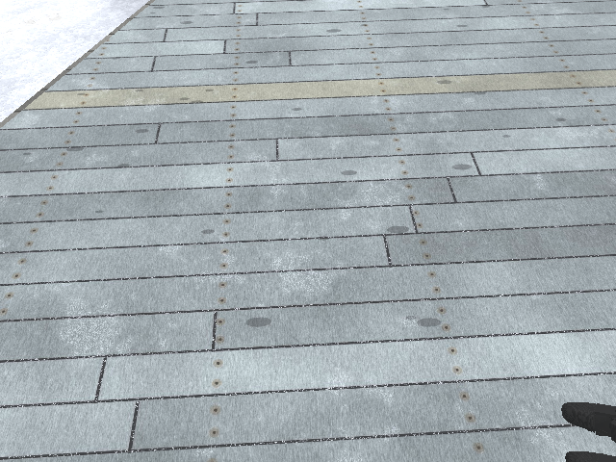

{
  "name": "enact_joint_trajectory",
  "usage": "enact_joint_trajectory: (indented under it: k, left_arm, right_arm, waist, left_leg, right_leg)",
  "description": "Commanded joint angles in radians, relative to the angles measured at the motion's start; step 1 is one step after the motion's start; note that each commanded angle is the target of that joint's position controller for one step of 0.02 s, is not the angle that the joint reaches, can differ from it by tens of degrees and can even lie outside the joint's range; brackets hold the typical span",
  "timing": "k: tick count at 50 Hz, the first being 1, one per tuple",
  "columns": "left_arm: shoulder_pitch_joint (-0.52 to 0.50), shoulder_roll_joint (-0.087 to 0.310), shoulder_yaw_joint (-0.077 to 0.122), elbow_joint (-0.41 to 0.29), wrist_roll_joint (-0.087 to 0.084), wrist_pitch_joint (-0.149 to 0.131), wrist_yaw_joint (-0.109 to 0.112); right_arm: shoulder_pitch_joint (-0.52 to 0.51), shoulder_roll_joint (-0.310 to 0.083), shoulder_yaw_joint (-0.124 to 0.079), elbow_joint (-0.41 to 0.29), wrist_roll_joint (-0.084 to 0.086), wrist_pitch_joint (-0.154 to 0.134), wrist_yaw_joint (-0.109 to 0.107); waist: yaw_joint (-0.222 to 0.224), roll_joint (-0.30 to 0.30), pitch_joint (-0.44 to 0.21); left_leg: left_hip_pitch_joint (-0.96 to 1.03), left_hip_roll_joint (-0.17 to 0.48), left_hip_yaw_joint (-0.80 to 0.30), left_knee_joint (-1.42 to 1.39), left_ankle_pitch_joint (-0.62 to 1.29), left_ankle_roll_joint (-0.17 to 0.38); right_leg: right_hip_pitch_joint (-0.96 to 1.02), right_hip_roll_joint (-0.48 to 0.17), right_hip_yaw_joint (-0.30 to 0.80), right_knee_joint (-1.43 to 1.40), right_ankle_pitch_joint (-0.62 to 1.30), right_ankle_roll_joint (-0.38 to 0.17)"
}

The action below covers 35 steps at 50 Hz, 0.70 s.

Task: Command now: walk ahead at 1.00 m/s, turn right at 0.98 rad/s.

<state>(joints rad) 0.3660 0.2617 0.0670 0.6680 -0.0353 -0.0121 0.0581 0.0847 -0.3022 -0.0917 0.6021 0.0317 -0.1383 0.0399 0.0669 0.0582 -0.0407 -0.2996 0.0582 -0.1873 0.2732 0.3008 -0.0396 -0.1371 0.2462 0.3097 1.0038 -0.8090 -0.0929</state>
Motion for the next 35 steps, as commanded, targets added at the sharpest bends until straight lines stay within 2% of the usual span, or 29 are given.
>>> enact_joint_trajectory:
  k: [1, 2, 3, 4, 5, 7, 8, 9, 10, 13, 16, 17, 19, 20, 21, 22, 23, 24, 25, 26, 27, 28, 29, 30, 31, 32, 33, 34, 35]
  left_arm:
    - [0.000, -0.022, -0.027, -0.037, 0.036, 0.003, -0.041]
    - [0.099, -0.135, -0.059, -0.074, 0.015, -0.025, -0.061]
    - [0.208, -0.070, -0.055, -0.117, -0.083, -0.045, -0.038]
    - [0.047, 0.012, -0.041, -0.132, -0.081, -0.046, -0.021]
    - [-0.162, 0.062, -0.028, -0.161, -0.037, -0.030, -0.016]
    - [-0.262, -0.033, -0.052, -0.240, -0.003, -0.023, -0.037]
    - [-0.205, -0.072, -0.055, -0.242, -0.016, -0.014, -0.052]
    - [-0.183, -0.111, -0.066, -0.256, -0.022, -0.010, -0.069]
    - [-0.183, -0.125, -0.078, -0.271, -0.027, -0.005, -0.083]
    - [-0.224, -0.102, -0.084, -0.294, 0.010, -0.014, -0.076]
    - [-0.393, -0.101, -0.092, -0.334, 0.015, -0.038, -0.080]
    - [-0.450, -0.094, -0.090, -0.325, 0.014, -0.052, -0.087]
    - [-0.472, -0.125, -0.093, -0.326, 0.012, -0.074, -0.111]
    - [-0.500, -0.085, -0.076, -0.323, -0.002, -0.093, -0.121]
    - [-0.472, -0.044, -0.048, -0.286, -0.015, -0.109, -0.113]
    - [-0.309, -0.044, -0.029, -0.239, -0.018, -0.119, -0.115]
    - [-0.112, 0.018, 0.009, -0.173, -0.009, -0.113, -0.109]
    - [0.121, 0.070, 0.046, -0.070, 0.010, -0.102, -0.097]
    - [0.330, 0.118, 0.076, 0.050, 0.018, -0.101, -0.076]
    - [0.342, 0.171, 0.080, 0.124, 0.030, -0.113, -0.061]
    - [0.244, 0.098, 0.058, 0.130, 0.030, -0.136, -0.062]
    - [0.159, -0.007, 0.029, 0.134, 0.033, -0.154, -0.064]
    - [0.043, -0.109, 0.003, 0.137, 0.015, -0.168, -0.052]
    - [-0.215, -0.182, -0.019, 0.065, 0.006, -0.175, -0.033]
    - [-0.418, -0.137, -0.017, -0.001, 0.003, -0.170, -0.010]
    - [-0.414, -0.052, 0.009, 0.000, 0.011, -0.151, 0.000]
    - [-0.362, 0.040, 0.036, 0.010, 0.019, -0.148, -0.016]
    - [-0.404, 0.084, 0.055, 0.005, 0.014, -0.141, -0.032]
    - [-0.430, 0.052, 0.052, -0.016, 0.017, -0.126, -0.046]
  right_arm:
    - [0.334, -0.092, -0.056, 0.064, -0.009, -0.013, 0.015]
    - [0.433, -0.140, -0.053, 0.064, -0.052, -0.009, 0.023]
    - [0.467, -0.276, -0.084, 0.076, -0.059, -0.014, 0.032]
    - [0.415, -0.205, -0.076, 0.077, -0.031, 0.006, 0.015]
    - [0.376, -0.070, -0.031, 0.088, -0.046, 0.026, -0.012]
    - [0.354, 0.007, 0.021, 0.149, -0.064, 0.016, -0.030]
    - [0.358, 0.040, 0.041, 0.190, -0.068, 0.024, -0.032]
    - [0.355, 0.100, 0.064, 0.231, -0.046, 0.026, -0.034]
    - [0.330, 0.108, 0.074, 0.241, -0.038, 0.036, -0.036]
    - [0.268, 0.000, 0.067, 0.238, -0.053, 0.043, -0.055]
    - [0.470, -0.052, 0.052, 0.317, -0.024, 0.037, -0.082]
    - [0.531, -0.036, 0.057, 0.337, -0.027, 0.038, -0.082]
    - [0.522, -0.029, 0.074, 0.340, -0.041, 0.061, -0.077]
    - [0.513, -0.029, 0.079, 0.331, -0.054, 0.066, -0.076]
    - [0.609, 0.066, 0.114, 0.363, -0.068, 0.064, -0.055]
    - [0.600, -0.007, 0.106, 0.362, -0.052, 0.054, -0.056]
    - [0.512, -0.089, 0.081, 0.303, -0.032, 0.056, -0.064]
    - [0.395, -0.133, 0.062, 0.261, -0.019, 0.053, -0.063]
    - [0.202, -0.158, 0.048, 0.193, -0.011, 0.037, -0.067]
    - [0.165, -0.037, 0.065, 0.103, 0.021, 0.018, -0.080]
    - [-0.015, -0.072, 0.051, 0.004, 0.015, -0.014, -0.086]
    - [-0.103, -0.001, 0.063, -0.068, 0.016, -0.014, -0.077]
    - [-0.032, 0.056, 0.083, -0.047, 0.006, -0.004, -0.057]
    - [0.179, 0.060, 0.080, 0.027, 0.002, 0.007, -0.042]
    - [0.368, 0.088, 0.091, 0.083, 0.003, 0.005, -0.018]
    - [0.519, 0.103, 0.082, 0.172, 0.004, 0.000, 0.006]
    - [0.580, 0.139, 0.086, 0.243, -0.005, 0.013, 0.032]
    - [0.652, 0.126, 0.089, 0.275, 0.003, 0.034, 0.037]
    - [0.710, 0.064, 0.075, 0.304, -0.003, 0.055, 0.027]
  waist:
    - [-0.175, 0.002, -0.118]
    - [-0.166, 0.379, -0.159]
    - [-0.121, 0.626, -0.268]
    - [-0.148, 0.291, -0.191]
    - [-0.194, -0.028, -0.005]
    - [-0.158, -0.068, 0.162]
    - [-0.101, -0.015, 0.147]
    - [-0.037, 0.010, 0.161]
    - [-0.010, 0.018, 0.183]
    - [0.032, -0.009, 0.192]
    - [-0.063, -0.079, 0.164]
    - [-0.104, -0.111, 0.156]
    - [-0.079, -0.002, 0.098]
    - [-0.087, 0.039, 0.078]
    - [-0.086, 0.005, -0.014]
    - [0.014, 0.062, -0.061]
    - [0.144, 0.062, -0.139]
    - [0.266, 0.027, -0.195]
    - [0.359, -0.098, -0.226]
    - [0.253, -0.423, -0.231]
    - [0.218, -0.291, -0.008]
    - [0.141, -0.223, 0.143]
    - [0.028, -0.090, 0.220]
    - [-0.130, -0.021, 0.267]
    - [-0.285, 0.096, 0.262]
    - [-0.354, 0.205, 0.095]
    - [-0.331, 0.123, -0.059]
    - [-0.363, 0.019, -0.099]
    - [-0.400, 0.062, -0.080]
  left_leg:
    - [0.621, 0.105, 0.030, 0.221, -0.107, -0.014]
    - [0.847, 0.192, -0.125, 0.480, 0.082, 0.025]
    - [0.914, 0.443, -0.572, 0.276, -0.027, 0.219]
    - [0.799, 0.447, -0.672, 0.079, -0.780, 0.298]
    - [0.612, 0.386, -0.503, 0.009, -0.874, 0.260]
    - [0.313, 0.289, -0.290, 0.036, -0.448, 0.189]
    - [0.229, 0.263, -0.234, 0.050, -0.526, 0.196]
    - [0.145, 0.221, -0.144, 0.066, -0.550, 0.140]
    - [0.062, 0.177, -0.054, 0.049, -0.532, 0.111]
    - [-0.115, 0.131, 0.052, -0.076, -0.411, 0.116]
    - [0.183, 0.185, 0.063, -0.120, -0.137, 0.136]
    - [0.299, 0.174, 0.105, -0.078, 0.078, 0.119]
    - [0.342, 0.156, 0.199, -0.011, 0.682, 0.089]
    - [0.306, 0.136, 0.206, 0.016, 0.794, 0.097]
    - [0.161, 0.085, 0.224, 0.171, 1.144, 0.068]
    - [0.008, 0.127, 0.230, 0.321, 1.220, 0.051]
    - [-0.115, 0.123, 0.265, 0.475, 1.207, 0.030]
    - [-0.266, 0.086, 0.268, 0.720, 0.922, 0.002]
    - [-0.426, 0.012, 0.220, 1.153, 0.157, -0.020]
    - [-0.599, -0.070, 0.093, 1.457, -0.580, -0.016]
    - [-0.582, -0.007, -0.044, 1.392, -0.864, 0.039]
    - [-0.550, 0.039, -0.107, 1.267, -0.976, 0.075]
    - [-0.436, 0.104, -0.137, 1.074, -1.013, 0.109]
    - [-0.216, 0.224, -0.222, 0.830, -1.114, 0.125]
    - [0.072, 0.227, -0.092, 0.458, -0.871, 0.098]
    - [0.378, 0.069, 0.233, 0.318, -0.187, 0.015]
    - [0.504, 0.053, 0.230, 0.381, 0.027, 0.007]
    - [0.570, 0.111, 0.158, 0.409, 0.003, 0.027]
    - [0.571, 0.109, 0.163, 0.371, -0.116, 0.040]
  right_leg:
    - [-0.407, -0.114, 0.028, 0.445, 0.158, -0.029]
    - [-0.805, -0.047, -0.026, 0.929, -0.065, 0.016]
    - [-1.015, -0.082, -0.106, 1.216, 0.054, 0.078]
    - [-1.122, -0.202, -0.166, 1.151, 0.283, 0.072]
    - [-1.132, -0.232, -0.230, 1.135, 0.386, 0.059]
    - [-1.063, -0.293, -0.213, 1.149, 0.443, 0.037]
    - [-1.018, -0.298, -0.158, 1.182, 0.426, 0.013]
    - [-1.034, -0.308, -0.099, 1.140, 0.453, -0.009]
    - [-1.033, -0.301, -0.107, 1.020, 0.480, -0.010]
    - [-0.902, -0.312, -0.162, 0.686, 0.627, 0.035]
    - [-0.989, -0.350, -0.255, 0.443, 0.673, 0.009]
    - [-1.003, -0.331, -0.317, 0.363, 0.695, -0.013]
    - [-0.778, -0.270, -0.466, 0.209, 0.636, -0.052]
    - [-0.591, -0.223, -0.502, 0.028, 0.740, -0.052]
    - [-0.257, -0.127, -0.579, 0.108, 0.772, -0.076]
    - [-0.008, -0.119, -0.519, 0.056, 0.713, -0.111]
    - [0.260, -0.114, -0.468, -0.013, 0.712, -0.131]
    - [0.543, -0.140, -0.408, -0.190, 0.821, -0.142]
    - [0.691, -0.242, -0.248, -0.329, 0.856, -0.174]
    - [0.617, -0.464, 0.294, -0.565, 0.477, -0.296]
    - [0.254, -0.431, 0.376, -0.604, 0.335, -0.258]
    - [-0.002, -0.401, 0.290, -0.541, 0.336, -0.196]
    - [-0.258, -0.361, 0.171, -0.471, 0.350, -0.132]
    - [-0.621, -0.360, 0.037, -0.281, 0.422, -0.069]
    - [-0.847, -0.274, -0.190, -0.182, 0.506, -0.024]
    - [-0.850, -0.218, -0.307, -0.261, 0.424, -0.054]
    - [-0.738, -0.247, -0.314, -0.316, 0.393, -0.084]
    - [-0.730, -0.268, -0.280, -0.230, 0.357, -0.072]
    - [-0.708, -0.250, -0.292, -0.104, 0.322, -0.041]
